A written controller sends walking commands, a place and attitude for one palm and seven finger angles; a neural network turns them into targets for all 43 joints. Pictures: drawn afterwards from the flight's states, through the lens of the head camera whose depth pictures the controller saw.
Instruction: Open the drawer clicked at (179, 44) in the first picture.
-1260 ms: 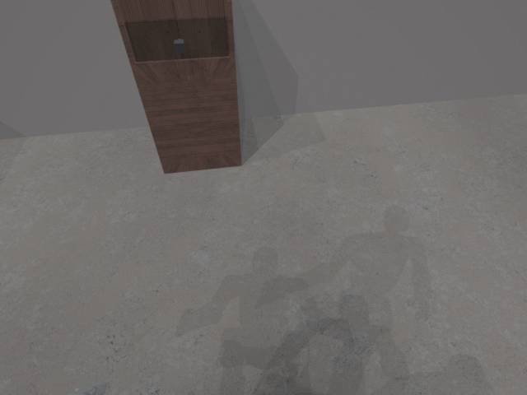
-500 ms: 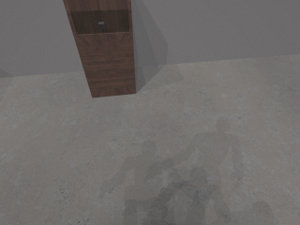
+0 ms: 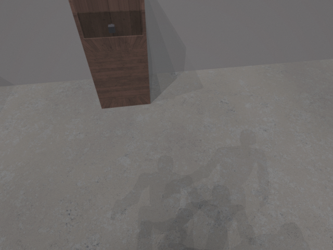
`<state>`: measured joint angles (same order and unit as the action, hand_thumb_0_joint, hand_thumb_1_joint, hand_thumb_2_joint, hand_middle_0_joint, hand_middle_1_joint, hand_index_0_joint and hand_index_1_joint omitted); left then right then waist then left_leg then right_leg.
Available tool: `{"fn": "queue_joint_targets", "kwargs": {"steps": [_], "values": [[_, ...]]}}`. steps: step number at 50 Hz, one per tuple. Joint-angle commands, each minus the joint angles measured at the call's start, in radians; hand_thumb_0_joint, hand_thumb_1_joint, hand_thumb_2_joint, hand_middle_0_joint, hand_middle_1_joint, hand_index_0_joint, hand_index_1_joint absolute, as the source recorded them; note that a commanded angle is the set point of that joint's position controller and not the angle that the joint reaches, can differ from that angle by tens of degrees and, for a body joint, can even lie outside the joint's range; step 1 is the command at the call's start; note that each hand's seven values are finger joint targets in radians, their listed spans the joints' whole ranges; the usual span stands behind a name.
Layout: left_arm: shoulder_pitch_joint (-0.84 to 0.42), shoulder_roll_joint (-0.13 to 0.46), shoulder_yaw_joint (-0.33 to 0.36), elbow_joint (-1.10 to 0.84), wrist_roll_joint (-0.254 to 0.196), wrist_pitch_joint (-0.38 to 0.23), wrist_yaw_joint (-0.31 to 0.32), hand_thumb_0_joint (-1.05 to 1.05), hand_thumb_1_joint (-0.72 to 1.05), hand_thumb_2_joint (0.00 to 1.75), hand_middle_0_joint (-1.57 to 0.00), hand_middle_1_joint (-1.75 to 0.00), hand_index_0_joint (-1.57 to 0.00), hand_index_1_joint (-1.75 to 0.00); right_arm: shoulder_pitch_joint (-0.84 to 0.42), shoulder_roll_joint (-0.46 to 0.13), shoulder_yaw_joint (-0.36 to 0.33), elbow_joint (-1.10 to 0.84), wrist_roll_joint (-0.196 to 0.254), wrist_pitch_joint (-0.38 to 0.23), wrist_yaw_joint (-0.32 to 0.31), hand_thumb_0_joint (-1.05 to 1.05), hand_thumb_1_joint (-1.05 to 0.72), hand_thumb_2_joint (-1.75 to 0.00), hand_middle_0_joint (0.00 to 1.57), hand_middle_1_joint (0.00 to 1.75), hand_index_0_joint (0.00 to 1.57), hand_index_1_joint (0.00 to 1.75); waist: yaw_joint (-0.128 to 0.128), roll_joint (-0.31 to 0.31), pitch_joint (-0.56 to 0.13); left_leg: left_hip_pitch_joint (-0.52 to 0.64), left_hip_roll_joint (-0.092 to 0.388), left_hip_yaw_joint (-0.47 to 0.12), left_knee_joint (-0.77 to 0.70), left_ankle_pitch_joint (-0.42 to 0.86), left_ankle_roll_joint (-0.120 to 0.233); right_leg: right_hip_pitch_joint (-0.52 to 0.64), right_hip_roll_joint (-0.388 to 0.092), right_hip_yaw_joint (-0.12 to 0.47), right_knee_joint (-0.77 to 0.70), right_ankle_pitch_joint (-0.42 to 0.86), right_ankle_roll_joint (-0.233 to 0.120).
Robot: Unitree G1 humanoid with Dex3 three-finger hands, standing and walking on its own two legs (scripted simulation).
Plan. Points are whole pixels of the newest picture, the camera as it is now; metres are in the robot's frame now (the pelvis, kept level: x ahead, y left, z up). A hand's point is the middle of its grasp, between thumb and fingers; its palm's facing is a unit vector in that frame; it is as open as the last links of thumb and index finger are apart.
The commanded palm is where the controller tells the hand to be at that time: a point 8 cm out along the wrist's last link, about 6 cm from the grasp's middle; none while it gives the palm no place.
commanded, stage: look at it before walking up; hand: left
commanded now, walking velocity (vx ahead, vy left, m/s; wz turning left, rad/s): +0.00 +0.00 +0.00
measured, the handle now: (111, 27) +1.34 +0.43 -0.06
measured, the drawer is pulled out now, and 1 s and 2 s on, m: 0.00 0.00 0.00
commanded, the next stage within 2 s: walk to a spot facing it in 0.18 s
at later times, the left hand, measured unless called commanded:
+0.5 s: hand out of the picture +0.05 +0.22 -0.18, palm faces +0.01 -0.97 -0.25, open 7.4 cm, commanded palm none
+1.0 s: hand (119, 195) +0.32 +0.18 -0.19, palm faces +0.02 -0.97 -0.22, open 7.3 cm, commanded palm none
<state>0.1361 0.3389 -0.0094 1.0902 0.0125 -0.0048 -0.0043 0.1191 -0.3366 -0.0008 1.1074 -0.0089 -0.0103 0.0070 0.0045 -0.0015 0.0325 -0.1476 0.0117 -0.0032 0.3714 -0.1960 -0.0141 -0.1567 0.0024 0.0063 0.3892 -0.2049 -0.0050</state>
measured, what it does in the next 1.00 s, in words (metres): walks ahead: right foot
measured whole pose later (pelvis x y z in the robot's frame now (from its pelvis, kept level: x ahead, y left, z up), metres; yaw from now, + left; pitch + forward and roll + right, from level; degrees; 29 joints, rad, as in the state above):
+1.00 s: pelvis +0.21 -0.02 -0.03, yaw +2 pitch -1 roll +0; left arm 0.11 0.20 0.06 0.99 0.03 -0.07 -0.02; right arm 0.53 -0.10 -0.03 1.22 -0.01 -0.04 -0.01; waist -0.04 0.01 0.10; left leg -0.04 0.06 0.03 0.79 -0.51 0.01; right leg -0.45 -0.06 -0.16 0.67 -0.17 -0.06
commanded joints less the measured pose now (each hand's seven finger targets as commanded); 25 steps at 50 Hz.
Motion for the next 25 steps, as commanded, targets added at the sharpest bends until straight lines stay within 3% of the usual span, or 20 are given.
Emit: {"fn": "queue_joint_targets", "kwargs": {"steps": [1, 14, 16, 17, 19, 20, 22, 25], "values": [[-0.036, 0.207, 0.043, -0.066, -0.001, -0.022, 0.015, 0.00, 0.90, 0.90, -0.20, -0.30, -0.20, -0.30, -0.044, -0.205, -0.036, -0.056, 0.001, -0.025, -0.019, 0.00, -0.90, -0.90, 0.20, 0.30, 0.20, 0.30, -0.004, -0.007, -0.075, 0.028, 0.108, -0.090, -0.051, 0.128, 0.039, 0.005, -0.121, 0.102, -0.069, 0.116, -0.025], [-0.035, 0.209, 0.042, -0.063, -0.001, -0.022, 0.016, 0.00, 0.90, 0.90, -0.20, -0.30, -0.20, -0.30, -0.047, -0.207, -0.034, -0.054, 0.001, -0.023, -0.020, 0.00, -0.90, -0.90, 0.20, 0.30, 0.20, 0.30, -0.004, -0.003, -0.067, 0.033, 0.108, -0.089, -0.056, 0.135, 0.036, 0.011, -0.122, 0.104, -0.076, 0.132, -0.026], [0.042, 0.082, 0.014, -0.028, -0.002, -0.001, 0.020, 0.00, 0.90, 0.90, -0.20, -0.30, -0.20, -0.30, 0.021, -0.074, -0.001, -0.024, -0.007, -0.003, -0.013, 0.00, -0.90, -0.90, 0.20, 0.30, 0.20, 0.30, -0.002, -0.010, -0.075, 0.022, 0.093, -0.064, -0.038, -0.007, 0.018, 0.008, -0.114, 0.093, -0.077, -0.067, -0.006], [0.066, 0.078, 0.016, -0.023, 0.004, 0.006, 0.018, 0.00, 0.90, 0.90, -0.20, -0.30, -0.20, -0.30, 0.044, -0.067, -0.003, -0.017, -0.011, 0.004, -0.010, 0.00, -0.90, -0.90, 0.20, 0.30, 0.20, 0.30, 0.002, -0.016, -0.050, -0.008, 0.082, -0.063, -0.029, -0.134, 0.022, -0.015, -0.108, 0.102, -0.080, -0.208, -0.010], [0.090, 0.092, 0.027, -0.030, 0.009, 0.013, 0.007, 0.00, 0.90, 0.90, -0.20, -0.30, -0.20, -0.30, 0.059, -0.069, -0.010, -0.025, -0.018, 0.011, -0.007, 0.00, -0.90, -0.90, 0.20, 0.30, 0.20, 0.30, 0.007, -0.029, 0.047, -0.111, 0.063, -0.064, -0.021, -0.327, 0.031, -0.076, -0.105, 0.134, -0.096, -0.387, -0.027], [0.112, 0.095, 0.033, -0.036, 0.011, 0.013, 0.003, 0.00, 0.90, 0.90, -0.20, -0.30, -0.20, -0.30, 0.065, -0.066, -0.012, -0.035, -0.019, 0.011, -0.006, 0.00, -0.90, -0.90, 0.20, 0.30, 0.20, 0.30, 0.013, -0.048, 0.077, -0.154, 0.053, -0.060, 0.007, -0.358, 0.034, -0.085, -0.111, 0.154, -0.103, -0.431, -0.038], [0.161, 0.099, 0.044, -0.038, 0.010, 0.006, 0.000, 0.00, 0.90, 0.90, -0.20, -0.30, -0.20, -0.30, 0.083, -0.046, -0.014, -0.049, -0.018, 0.004, -0.006, 0.00, -0.90, -0.90, 0.20, 0.30, 0.20, 0.30, 0.020, -0.087, 0.087, -0.219, 0.026, -0.028, 0.106, -0.317, 0.038, -0.045, -0.147, 0.202, -0.114, -0.448, -0.073], [0.223, 0.107, 0.063, -0.038, 0.006, -0.015, 0.007, 0.00, 0.90, 0.90, -0.20, -0.30, -0.20, -0.30, 0.109, -0.008, -0.021, -0.070, -0.014, -0.014, -0.005, 0.00, -0.90, -0.90, 0.20, 0.30, 0.20, 0.30, 0.019, -0.154, 0.066, -0.257, 0.025, 0.043, 0.260, -0.221, 0.033, 0.007, -0.259, 0.301, -0.162, -0.395, -0.144]]}}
